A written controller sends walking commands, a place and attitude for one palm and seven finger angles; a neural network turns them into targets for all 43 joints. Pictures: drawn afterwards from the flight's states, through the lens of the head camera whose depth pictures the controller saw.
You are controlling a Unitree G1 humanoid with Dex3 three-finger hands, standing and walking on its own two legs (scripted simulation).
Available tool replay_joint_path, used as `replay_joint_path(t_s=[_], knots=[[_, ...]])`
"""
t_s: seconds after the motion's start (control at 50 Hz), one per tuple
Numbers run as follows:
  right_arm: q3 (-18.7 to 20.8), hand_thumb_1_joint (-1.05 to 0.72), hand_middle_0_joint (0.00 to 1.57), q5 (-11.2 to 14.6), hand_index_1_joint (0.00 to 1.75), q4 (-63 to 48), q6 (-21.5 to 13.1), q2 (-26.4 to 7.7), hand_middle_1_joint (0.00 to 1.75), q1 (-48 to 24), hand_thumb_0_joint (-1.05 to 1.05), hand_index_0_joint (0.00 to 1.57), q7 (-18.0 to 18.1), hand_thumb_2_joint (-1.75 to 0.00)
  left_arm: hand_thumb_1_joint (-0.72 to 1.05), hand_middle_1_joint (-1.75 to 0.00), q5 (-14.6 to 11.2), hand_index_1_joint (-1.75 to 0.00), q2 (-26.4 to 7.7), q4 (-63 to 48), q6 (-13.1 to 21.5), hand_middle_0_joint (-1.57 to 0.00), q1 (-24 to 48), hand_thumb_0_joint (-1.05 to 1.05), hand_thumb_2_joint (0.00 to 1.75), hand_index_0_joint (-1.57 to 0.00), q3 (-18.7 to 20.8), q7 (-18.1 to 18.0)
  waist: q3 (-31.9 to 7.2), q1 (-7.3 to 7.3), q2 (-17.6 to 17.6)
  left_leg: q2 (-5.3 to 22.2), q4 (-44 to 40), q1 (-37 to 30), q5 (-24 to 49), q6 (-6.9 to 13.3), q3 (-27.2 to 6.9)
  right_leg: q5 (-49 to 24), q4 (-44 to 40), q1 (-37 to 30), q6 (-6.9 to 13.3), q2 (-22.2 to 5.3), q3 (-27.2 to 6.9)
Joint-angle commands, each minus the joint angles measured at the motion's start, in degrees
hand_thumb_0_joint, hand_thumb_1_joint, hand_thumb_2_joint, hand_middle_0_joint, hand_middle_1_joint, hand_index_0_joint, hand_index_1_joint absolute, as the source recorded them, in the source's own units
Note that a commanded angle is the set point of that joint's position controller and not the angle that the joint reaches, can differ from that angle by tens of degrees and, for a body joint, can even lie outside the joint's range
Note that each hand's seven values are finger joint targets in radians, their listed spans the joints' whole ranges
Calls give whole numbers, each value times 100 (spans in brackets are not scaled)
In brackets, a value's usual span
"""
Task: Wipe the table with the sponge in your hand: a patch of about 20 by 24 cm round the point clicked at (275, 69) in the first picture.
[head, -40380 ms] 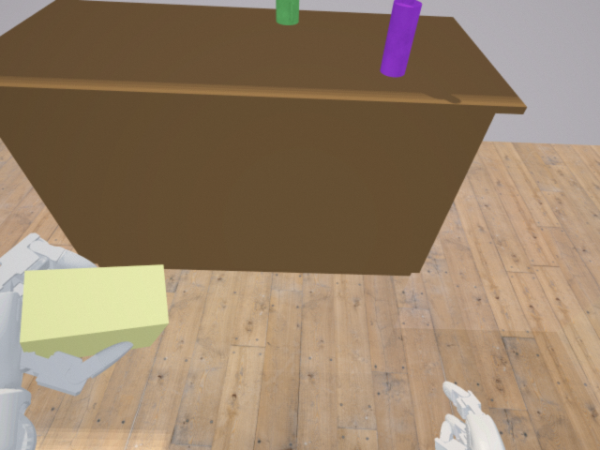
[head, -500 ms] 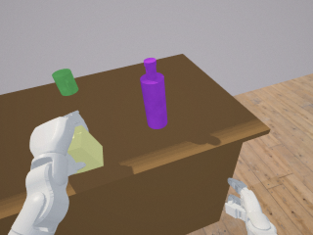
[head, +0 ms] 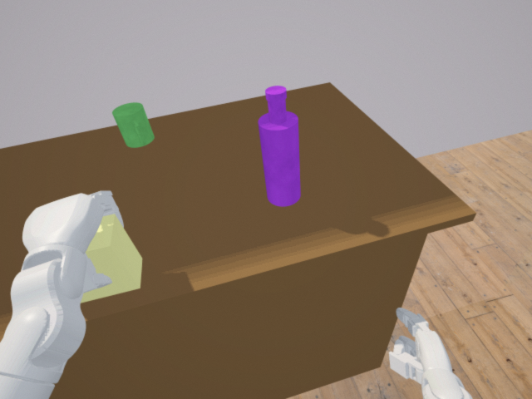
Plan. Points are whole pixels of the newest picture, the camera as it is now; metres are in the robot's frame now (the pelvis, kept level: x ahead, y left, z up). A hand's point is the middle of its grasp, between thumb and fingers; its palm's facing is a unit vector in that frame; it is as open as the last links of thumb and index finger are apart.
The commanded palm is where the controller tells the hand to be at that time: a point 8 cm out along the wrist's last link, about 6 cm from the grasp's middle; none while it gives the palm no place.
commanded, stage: wipe forward along the middle lane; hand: left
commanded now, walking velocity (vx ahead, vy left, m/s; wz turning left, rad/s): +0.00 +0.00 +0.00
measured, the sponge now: (98, 267) +0.25 +0.30 +0.10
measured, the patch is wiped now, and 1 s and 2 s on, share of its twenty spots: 0.95 0.95 0.95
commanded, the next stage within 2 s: slide back across to the first lane in 1.52 s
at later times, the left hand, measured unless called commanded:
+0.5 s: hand (101, 215) +0.31 +0.31 +0.15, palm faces +0.01 -0.05 -1.00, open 10.1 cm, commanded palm +0.28 +0.31 +0.19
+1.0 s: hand (103, 198) +0.35 +0.33 +0.15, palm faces -0.06 -0.04 -1.00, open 10.2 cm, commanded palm +0.33 +0.33 +0.18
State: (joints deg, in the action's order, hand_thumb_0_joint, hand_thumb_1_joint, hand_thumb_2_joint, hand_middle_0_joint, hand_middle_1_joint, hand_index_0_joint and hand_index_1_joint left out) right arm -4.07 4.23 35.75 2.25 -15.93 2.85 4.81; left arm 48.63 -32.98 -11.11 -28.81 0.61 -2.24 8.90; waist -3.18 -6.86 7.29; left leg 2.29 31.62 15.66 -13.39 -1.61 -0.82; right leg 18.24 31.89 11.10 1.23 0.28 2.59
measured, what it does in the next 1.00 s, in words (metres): stands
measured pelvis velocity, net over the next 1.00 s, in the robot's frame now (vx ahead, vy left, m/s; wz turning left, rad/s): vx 0.00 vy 0.00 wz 0.01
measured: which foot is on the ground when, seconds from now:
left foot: down 0.00-1.00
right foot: down 0.00-1.00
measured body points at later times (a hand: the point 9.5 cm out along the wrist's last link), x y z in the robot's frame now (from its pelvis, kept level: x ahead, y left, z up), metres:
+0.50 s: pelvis -0.01 +0.00 +0.00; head -0.03 -0.04 +0.45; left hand +0.30 +0.31 +0.21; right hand +0.20 -0.22 -0.10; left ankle +0.04 +0.14 -0.73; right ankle -0.01 -0.11 -0.73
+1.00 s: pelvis +0.00 +0.00 +0.00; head -0.01 -0.04 +0.45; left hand +0.35 +0.33 +0.21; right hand +0.16 -0.25 -0.12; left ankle +0.04 +0.14 -0.73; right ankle -0.01 -0.11 -0.73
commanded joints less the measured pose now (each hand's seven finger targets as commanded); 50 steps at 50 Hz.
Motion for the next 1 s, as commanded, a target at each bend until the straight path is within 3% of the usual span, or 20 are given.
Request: replay_joint_path(t_s=[0.0, 0.08, 0.1, 0.16, 0.2, 0.28, 0.3, 0.34, 0.4, 0.46, 0.5, 0.56, 0.6, 0.64, 0.7, 0.76, 0.8, 0.88, 0.9, 0.98], knots=[[240, -90, 20, -39, 30, -915, -450, -511, 30, -1364, 0, 20, 118, -90, 10, -160, 418, -160, -1416, 53, 311, -120, 1854, 0, 130, -120, 678, -71, -400, 38, -507, -434, -402, -595, 161, 318, 89, -33, -976, 590, 143, 123, -254], [251, -90, 20, -40, 30, -772, -495, -496, 30, -1152, 0, 20, 150, -90, 10, -160, 498, -160, -1095, 818, 566, -120, 2387, 0, 130, -120, 374, -48, -263, 93, -865, -439, -488, -576, 14, 310, 96, 129, -1066, 699, 123, 108, -130], [271, -90, 20, -33, 30, -765, -526, -521, 30, -1161, 0, 20, 162, -90, 10, -160, 530, -160, -1221, 967, 612, -120, 2461, 0, 130, -120, 487, -51, -251, 115, -811, -438, -509, -563, -69, 303, 95, 173, -1069, 695, 153, 122, -177], [289, -90, 20, -50, 30, -749, -500, -528, 30, -1045, 0, 20, 149, -90, 10, -160, 524, -160, -970, 1246, 710, -120, 2531, 0, 130, -120, 284, -31, -371, 90, -832, -459, -506, -583, 47, 308, 114, 9, -1071, 581, 145, 103, -103], [317, -90, 20, -35, 30, -721, -501, -558, 30, -1000, 0, 20, 130, -90, 10, -160, 614, -160, -1123, 1407, 761, -120, 2692, 0, 130, -120, 394, -52, -461, 125, -695, -461, -533, -571, 3, 285, 106, -1, -1034, 543, 171, 112, -147], [338, -90, 20, -24, 30, -700, -420, -571, 30, -894, 0, 20, 94, -90, 10, -160, 610, -160, -926, 1707, 818, -120, 2801, 0, 130, -120, 225, -46, -366, 151, -856, -458, -541, -508, 71, 301, 123, -89, -1061, 541, 148, 107, -73], [357, -90, 20, -21, 30, -711, -425, -595, 30, -877, 0, 20, 86, -90, 10, -160, 628, -160, -1100, 1739, 841, -120, 2825, 0, 130, -120, 377, -59, -351, 164, -743, -446, -566, -488, -1, 290, 107, -34, -1066, 537, 170, 117, -97], [351, -90, 20, -9, 30, -710, -424, -577, 30, -815, 0, 20, 92, -90, 10, -160, 631, -160, -848, 1916, 850, -120, 2959, 0, 130, -120, 139, -57, -335, 186, -861, -459, -555, -485, 72, 320, 121, -95, -1057, 562, 155, 116, -39], [394, -90, 20, -10, 30, -619, -363, -676, 30, -684, 0, 20, 108, -90, 10, -160, 692, -160, -1167, 2339, 864, -120, 3189, 0, 130, -120, 325, -53, -180, 249, -941, -453, -584, -393, -55, 320, 109, -27, -1103, 637, 155, 129, -64], [402, -90, 20, -4, 30, -582, -314, -692, 30, -543, 0, 20, 124, -90, 10, -160, 733, -160, -1005, 2775, 879, -120, 3365, 0, 130, -120, 111, 0, -119, 307, -1037, -465, -538, -344, -29, 333, 147, -35, -1132, 693, 138, 125, -34], [431, -90, 20, 3, 30, -582, -285, -724, 30, -469, 0, 20, 102, -90, 10, -160, 806, -160, -1180, 2859, 929, -120, 3424, 0, 130, -120, 227, 9, -276, 293, -716, -478, -558, -312, -16, 314, 127, -108, -1056, 620, 174, 132, -50], [454, -90, 20, 6, 30, -589, -196, -748, 30, -337, 0, 20, 78, -90, 10, -160, 817, -160, -1102, 3183, 970, -120, 3213, 0, 130, -120, 194, 67, -349, 306, -1057, -457, -460, -292, 234, 343, 129, -406, -1031, 558, 164, 141, -19], [468, -90, 20, 17, 30, -625, -161, -758, 30, -326, 0, 20, 62, -90, 10, -160, 795, -160, -1136, 3099, 1053, -120, 3431, 0, 130, -120, 192, 102, -378, 369, -834, -457, -484, -275, 177, 346, 127, -402, -1019, 592, 167, 132, -29], [475, -90, 20, 32, 30, -620, -145, -745, 30, -214, 0, 20, 52, -90, 10, -160, 790, -160, -1023, 3298, 1119, -120, 3443, 0, 130, -120, 122, 109, -374, 391, -961, -450, -432, -256, 250, 361, 131, -498, -992, 615, 163, 142, -1], [517, -90, 20, -7, 30, -617, -78, -813, 30, -136, 0, 20, 51, -90, 10, -160, 742, -160, -1381, 3403, 1266, -120, 3293, 0, 130, -120, 478, 95, -395, 346, -1123, -461, -356, -189, 353, 384, 132, -746, -978, 563, 148, 135, -60], [522, -90, 20, 5, 30, -612, -32, -805, 30, -47, 0, 20, 67, -90, 10, -160, 698, -160, -1272, 3562, 1372, -120, 3467, 0, 130, -120, 370, 99, -327, 413, -1276, -461, -315, -163, 285, 398, 163, -648, -1033, 682, 103, 125, -64], [552, -90, 20, -11, 30, -556, -23, -843, 30, 18, 0, 20, 71, -90, 10, -160, 765, -160, -1668, 3631, 1466, -120, 3634, 0, 130, -120, 658, 57, -390, 406, -1135, -471, -282, -138, 375, 402, 152, -806, -986, 652, 126, 124, -117], [561, -90, 20, -5, 30, -513, 67, -856, 30, 133, 0, 20, 84, -90, 10, -160, 804, -160, -1739, 3954, 1498, -120, 3745, 0, 130, -120, 640, 40, -378, 448, -1183, -474, -233, -73, 365, 402, 200, -767, -1002, 695, 104, 115, -141], [562, -90, 20, 1, 30, -523, 60, -869, 30, 137, 0, 20, 78, -90, 10, -160, 831, -160, -1820, 3902, 1552, -120, 3976, 0, 130, -120, 659, 45, -418, 475, -944, -489, -255, -51, 377, 399, 177, -791, -982, 701, 128, 118, -150], [592, -90, 20, 12, 30, -509, 112, -854, 30, 260, 0, 20, 80, -90, 10, -160, 928, -160, -1608, 4180, 1583, -120, 4073, 0, 130, -120, 440, 34, -485, 532, -974, -477, -227, -39, 329, 419, 201, -693, -990, 803, 128, 134, -143]])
